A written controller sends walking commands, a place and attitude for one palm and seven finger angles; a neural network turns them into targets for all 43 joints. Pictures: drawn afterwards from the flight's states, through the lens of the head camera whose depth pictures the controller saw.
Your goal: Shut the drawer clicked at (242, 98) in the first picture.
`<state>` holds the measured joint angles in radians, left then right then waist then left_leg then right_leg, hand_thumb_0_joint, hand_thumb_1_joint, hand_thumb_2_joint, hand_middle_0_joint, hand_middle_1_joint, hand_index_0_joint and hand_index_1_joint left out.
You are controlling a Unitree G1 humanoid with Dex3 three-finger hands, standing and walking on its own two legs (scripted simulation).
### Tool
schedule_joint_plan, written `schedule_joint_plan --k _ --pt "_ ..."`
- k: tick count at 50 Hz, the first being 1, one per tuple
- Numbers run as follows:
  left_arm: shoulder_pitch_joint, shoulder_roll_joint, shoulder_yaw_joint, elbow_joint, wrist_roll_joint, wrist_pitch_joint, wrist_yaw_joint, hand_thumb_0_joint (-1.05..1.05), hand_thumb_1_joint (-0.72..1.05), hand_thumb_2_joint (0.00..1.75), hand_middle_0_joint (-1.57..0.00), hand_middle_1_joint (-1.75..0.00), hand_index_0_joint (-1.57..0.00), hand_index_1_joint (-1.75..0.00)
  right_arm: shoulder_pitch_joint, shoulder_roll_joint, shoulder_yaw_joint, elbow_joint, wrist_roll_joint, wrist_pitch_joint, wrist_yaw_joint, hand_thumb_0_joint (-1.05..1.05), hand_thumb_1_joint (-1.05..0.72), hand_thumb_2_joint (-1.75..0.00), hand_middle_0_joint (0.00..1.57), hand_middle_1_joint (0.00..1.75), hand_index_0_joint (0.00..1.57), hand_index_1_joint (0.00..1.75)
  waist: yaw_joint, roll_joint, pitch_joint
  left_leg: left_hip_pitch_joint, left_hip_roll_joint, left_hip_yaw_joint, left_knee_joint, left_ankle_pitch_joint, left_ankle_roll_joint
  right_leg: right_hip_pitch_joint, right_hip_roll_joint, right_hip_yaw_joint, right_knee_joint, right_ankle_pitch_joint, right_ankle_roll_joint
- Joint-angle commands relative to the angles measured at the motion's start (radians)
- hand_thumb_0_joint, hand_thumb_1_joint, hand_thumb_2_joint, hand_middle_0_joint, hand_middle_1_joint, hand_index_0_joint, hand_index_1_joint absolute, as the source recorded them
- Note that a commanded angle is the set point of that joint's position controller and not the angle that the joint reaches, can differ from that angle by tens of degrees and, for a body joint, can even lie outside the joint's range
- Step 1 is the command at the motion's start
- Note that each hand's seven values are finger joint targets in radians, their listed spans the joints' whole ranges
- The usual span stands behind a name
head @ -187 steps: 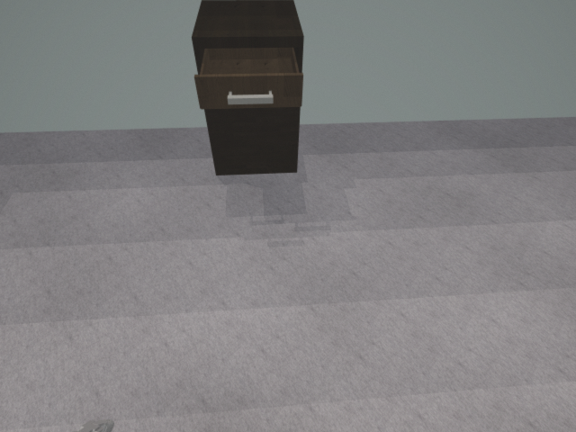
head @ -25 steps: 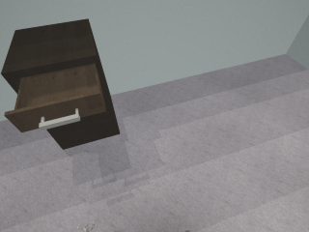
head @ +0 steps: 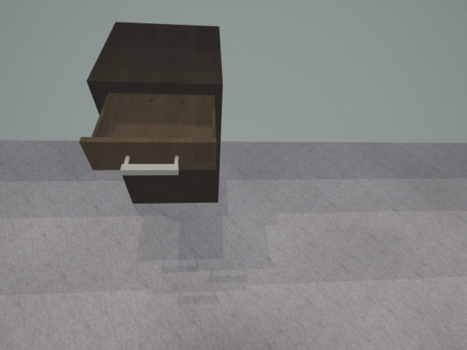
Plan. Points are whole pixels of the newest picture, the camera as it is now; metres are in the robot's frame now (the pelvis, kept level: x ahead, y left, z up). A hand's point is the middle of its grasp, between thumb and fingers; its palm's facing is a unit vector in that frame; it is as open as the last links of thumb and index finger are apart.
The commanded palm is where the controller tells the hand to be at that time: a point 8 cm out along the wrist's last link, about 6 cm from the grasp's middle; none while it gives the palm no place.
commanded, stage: take the last steps up to it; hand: left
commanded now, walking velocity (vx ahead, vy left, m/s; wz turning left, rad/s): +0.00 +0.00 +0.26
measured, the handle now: (151, 164) +0.61 +0.29 -0.17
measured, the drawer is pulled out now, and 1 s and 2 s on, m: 0.23 0.23 0.23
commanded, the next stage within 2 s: come to a stop and stand still in 1.04 s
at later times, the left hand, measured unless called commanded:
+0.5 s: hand out of the picture -0.04 +0.13 -0.16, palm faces +0.22 -0.96 -0.15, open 7.4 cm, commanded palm none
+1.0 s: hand (138, 283) +0.26 +0.22 -0.16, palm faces +0.08 -0.97 -0.24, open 7.4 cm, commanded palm none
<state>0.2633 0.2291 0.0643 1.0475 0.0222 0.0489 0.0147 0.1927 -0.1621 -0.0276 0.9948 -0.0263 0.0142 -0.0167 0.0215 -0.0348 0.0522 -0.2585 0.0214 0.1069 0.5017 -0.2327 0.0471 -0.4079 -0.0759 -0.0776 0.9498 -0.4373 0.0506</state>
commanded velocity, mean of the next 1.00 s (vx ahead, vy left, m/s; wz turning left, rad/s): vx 0.26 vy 0.01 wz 0.04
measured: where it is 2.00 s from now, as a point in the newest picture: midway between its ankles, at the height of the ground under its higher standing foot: (217, 345)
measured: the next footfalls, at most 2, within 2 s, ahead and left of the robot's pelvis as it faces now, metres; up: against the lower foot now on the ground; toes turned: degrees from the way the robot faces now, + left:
right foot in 0.20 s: +0.04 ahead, -0.14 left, +0.00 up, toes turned -3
left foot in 0.60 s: +0.13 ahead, +0.15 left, +0.00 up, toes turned +16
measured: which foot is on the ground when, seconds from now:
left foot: down 0.00-0.20, up 0.22-0.58, down 0.60-1.00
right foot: up 0.00-0.18, down 0.20-0.60, up 0.62-1.00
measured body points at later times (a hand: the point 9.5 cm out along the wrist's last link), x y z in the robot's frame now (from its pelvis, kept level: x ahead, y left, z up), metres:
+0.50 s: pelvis +0.04 -0.01 +0.01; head +0.04 -0.02 +0.46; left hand -0.05 +0.18 -0.14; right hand +0.11 -0.24 -0.15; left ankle +0.06 +0.14 -0.69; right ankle +0.00 -0.14 -0.74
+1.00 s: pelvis +0.18 +0.02 -0.01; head +0.20 +0.00 +0.44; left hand +0.26 +0.27 -0.14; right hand +0.14 -0.19 -0.18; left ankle +0.09 +0.14 -0.74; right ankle +0.28 -0.06 -0.73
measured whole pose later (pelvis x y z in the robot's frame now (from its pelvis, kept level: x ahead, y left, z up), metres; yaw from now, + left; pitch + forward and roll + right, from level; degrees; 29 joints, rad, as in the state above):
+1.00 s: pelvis +0.18 +0.02 -0.01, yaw +5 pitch -2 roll +3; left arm 0.14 0.18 0.05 1.01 0.03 -0.02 -0.02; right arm 0.39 -0.13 -0.04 1.13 -0.03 -0.03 -0.01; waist -0.03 0.00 0.05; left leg -0.04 0.03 0.18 0.44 -0.36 -0.02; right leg -0.40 -0.08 -0.12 0.62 -0.22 -0.01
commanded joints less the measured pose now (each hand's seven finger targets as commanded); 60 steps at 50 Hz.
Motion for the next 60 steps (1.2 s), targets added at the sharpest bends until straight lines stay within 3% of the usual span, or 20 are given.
schedule_joint_plan --k 1,4,8,10,11,16,24,28,29,30,31,34,37,46,49,50,51,52,55,60 --pt "-0.014 0.023 -0.001 -0.062 -0.010 -0.024 0.010 0.00 0.90 0.90 -0.20 -0.30 -0.20 -0.30 0.055 -0.188 -0.046 -0.030 0.008 -0.012 -0.014 0.00 -0.90 -0.90 0.20 0.30 0.20 0.30 -0.045 0.147 -0.101 0.190 0.251 -0.235 -0.176 0.463 0.133 -0.036 0.002 0.027 -0.074 -0.021 0.014" --pt "0.003 0.005 -0.010 -0.054 -0.011 -0.031 0.013 0.00 0.90 0.90 -0.20 -0.30 -0.20 -0.30 0.043 -0.187 -0.049 -0.021 0.004 -0.006 -0.009 0.00 -0.90 -0.90 0.20 0.30 0.20 0.30 -0.044 0.178 -0.101 0.161 0.247 -0.253 -0.173 0.389 0.132 0.040 0.013 0.021 -0.196 -0.021 0.008" --pt "0.133 0.017 -0.014 0.001 0.002 -0.060 0.006 0.00 0.90 0.90 -0.20 -0.30 -0.20 -0.30 0.011 -0.159 -0.047 -0.016 0.015 -0.006 0.004 0.00 -0.90 -0.90 0.20 0.30 0.20 0.30 0.011 0.099 -0.074 -0.040 0.147 -0.233 -0.108 -0.122 0.054 0.302 0.023 -0.005 -0.551 0.152 -0.005" --pt "0.192 0.158 0.012 -0.001 0.014 -0.070 0.012 0.00 0.90 0.90 -0.20 -0.30 -0.20 -0.30 -0.028 -0.071 -0.030 -0.065 0.016 -0.007 0.020 0.00 -0.90 -0.90 0.20 0.30 0.20 0.30 0.051 -0.266 0.039 -0.346 -0.033 -0.039 0.242 -0.308 -0.046 0.357 -0.322 0.429 -0.821 -0.174 -0.151" --pt "0.218 0.162 0.018 -0.007 0.005 -0.078 0.016 0.00 0.90 0.90 -0.20 -0.30 -0.20 -0.30 -0.090 -0.130 -0.044 -0.079 0.003 0.001 0.028 0.00 -0.90 -0.90 0.20 0.30 0.20 0.30 0.079 -0.233 0.077 -0.364 0.009 -0.115 0.395 -0.297 -0.037 0.243 -0.370 0.511 -0.883 -0.286 -0.195" --pt "0.136 0.061 -0.001 -0.019 0.006 -0.112 0.011 0.00 0.90 0.90 -0.20 -0.30 -0.20 -0.30 0.000 -0.082 -0.049 -0.019 -0.003 -0.006 0.051 0.00 -0.90 -0.90 0.20 0.30 0.20 0.30 -0.007 -0.091 0.093 -0.325 0.061 -0.083 0.527 -0.031 -0.059 0.210 -0.230 0.178 -0.820 0.011 -0.139" --pt "0.233 0.079 0.008 0.048 0.011 -0.115 0.005 0.00 0.90 0.90 -0.20 -0.30 -0.20 -0.30 -0.084 -0.040 -0.035 -0.050 0.005 -0.029 0.057 0.00 -0.90 -0.90 0.20 0.30 0.20 0.30 0.042 -0.121 0.081 -0.217 0.049 -0.002 0.195 -0.069 -0.050 0.277 -0.240 0.106 -0.789 0.105 -0.179" --pt "0.198 0.063 0.012 0.054 0.004 -0.101 0.003 0.00 0.90 0.90 -0.20 -0.30 -0.20 -0.30 0.067 -0.061 -0.034 -0.001 0.003 -0.053 0.042 0.00 -0.90 -0.90 0.20 0.30 0.20 0.30 -0.028 -0.060 0.029 0.115 0.009 0.057 -0.036 -0.011 -0.036 0.154 -0.162 0.022 -0.607 0.127 -0.136" --pt "0.190 0.026 0.003 0.048 0.002 -0.098 -0.001 0.00 0.90 0.90 -0.20 -0.30 -0.20 -0.30 0.192 -0.122 -0.047 0.037 0.000 -0.061 0.030 0.00 -0.90 -0.90 0.20 0.30 0.20 0.30 -0.082 0.082 -0.023 0.288 0.074 -0.035 -0.091 -0.066 -0.015 0.059 -0.111 -0.030 -0.412 0.135 -0.108" --pt "0.175 -0.034 -0.006 0.018 -0.004 -0.096 -0.009 0.00 0.90 0.90 -0.20 -0.30 -0.20 -0.30 0.318 -0.225 -0.073 0.067 -0.011 -0.067 0.016 0.00 -0.90 -0.90 0.20 0.30 0.20 0.30 -0.122 0.313 -0.081 0.405 0.315 -0.367 -0.204 -0.132 0.066 -0.127 -0.004 -0.113 -0.126 -0.034 -0.061" --pt "0.104 -0.030 -0.007 -0.029 0.004 -0.102 -0.008 0.00 0.90 0.90 -0.20 -0.30 -0.20 -0.30 0.381 -0.253 -0.076 0.080 -0.006 -0.059 0.008 0.00 -0.90 -0.90 0.20 0.30 0.20 0.30 -0.140 0.298 -0.072 0.402 0.406 -0.504 -0.283 -0.150 0.135 -0.244 0.028 -0.047 0.060 -0.155 -0.068" --pt "0.037 -0.020 0.002 -0.011 0.004 -0.095 -0.020 0.00 0.90 0.90 -0.20 -0.30 -0.20 -0.30 0.212 -0.130 -0.046 0.046 0.001 -0.069 -0.006 0.00 -0.90 -0.90 0.20 0.30 0.20 0.30 -0.079 0.191 0.035 0.187 0.349 -0.339 -0.329 -0.151 0.136 -0.262 -0.064 0.052 0.220 0.036 -0.077" --pt "0.085 -0.049 -0.003 0.012 0.006 -0.079 -0.026 0.00 0.90 0.90 -0.20 -0.30 -0.20 -0.30 0.169 -0.090 -0.029 0.041 0.005 -0.091 -0.010 0.00 -0.90 -0.90 0.20 0.30 0.20 0.30 -0.020 0.142 0.032 0.131 0.275 -0.166 -0.322 0.168 0.121 -0.166 -0.063 0.033 0.116 0.134 -0.054" --pt "-0.077 -0.028 -0.005 -0.058 0.003 -0.071 -0.029 0.00 0.90 0.90 -0.20 -0.30 -0.20 -0.30 0.190 -0.127 -0.044 0.082 -0.004 -0.075 -0.002 0.00 -0.90 -0.90 0.20 0.30 0.20 0.30 -0.026 0.139 0.071 0.119 0.269 -0.097 -0.271 0.176 0.121 -0.027 -0.017 -0.027 -0.267 0.191 -0.055" --pt "0.048 0.012 0.010 -0.018 0.007 -0.087 -0.024 0.00 0.90 0.90 -0.20 -0.30 -0.20 -0.30 0.183 -0.110 -0.037 0.094 0.001 -0.068 -0.001 0.00 -0.90 -0.90 0.20 0.30 0.20 0.30 0.039 0.051 0.025 0.022 0.204 -0.044 -0.062 0.145 0.061 0.258 0.026 -0.049 -0.431 0.269 -0.068" --pt "0.158 0.079 0.023 0.012 0.012 -0.101 -0.018 0.00 0.90 0.90 -0.20 -0.30 -0.20 -0.30 0.190 -0.081 -0.032 0.091 0.009 -0.072 0.005 0.00 -0.90 -0.90 0.20 0.30 0.20 0.30 0.087 -0.081 -0.049 -0.074 0.123 0.026 0.164 0.062 0.018 0.423 -0.081 0.093 -0.489 0.288 -0.106" --pt "0.245 0.178 0.042 0.031 0.005 -0.107 -0.011 0.00 0.90 0.90 -0.20 -0.30 -0.20 -0.30 0.232 -0.033 -0.020 0.069 0.015 -0.074 0.011 0.00 -0.90 -0.90 0.20 0.30 0.20 0.30 0.081 -0.299 -0.128 -0.256 -0.003 0.073 0.456 -0.301 -0.026 0.570 -0.315 0.423 -0.613 0.414 -0.207" --pt "0.247 0.199 0.042 0.024 -0.011 -0.111 -0.008 0.00 0.90 0.90 -0.20 -0.30 -0.20 -0.30 0.210 -0.076 -0.024 0.061 0.018 -0.060 0.007 0.00 -0.90 -0.90 0.20 0.30 0.20 0.30 0.087 -0.284 -0.173 -0.257 0.008 -0.051 0.631 -0.387 -0.020 0.503 -0.364 0.518 -0.698 0.374 -0.261" --pt "0.034 0.078 0.013 -0.032 -0.010 -0.108 0.007 0.00 0.90 0.90 -0.20 -0.30 -0.20 -0.30 0.136 -0.048 -0.029 0.067 0.007 -0.048 0.011 0.00 -0.90 -0.90 0.20 0.30 0.20 0.30 0.007 -0.003 -0.001 -0.274 0.091 -0.113 0.702 -0.145 -0.027 0.243 -0.275 0.304 -0.742 0.296 -0.246" --pt "-0.018 0.009 -0.013 -0.033 -0.001 -0.112 0.015 0.00 0.90 0.90 -0.20 -0.30 -0.20 -0.30 0.205 0.012 -0.004 0.107 0.010 -0.013 -0.001 0.00 -0.90 -0.90 0.20 0.30 0.20 0.30 -0.054 -0.006 -0.040 -0.091 0.069 -0.078 0.395 -0.100 -0.080 0.150 -0.185 0.089 -0.709 0.712 -0.216"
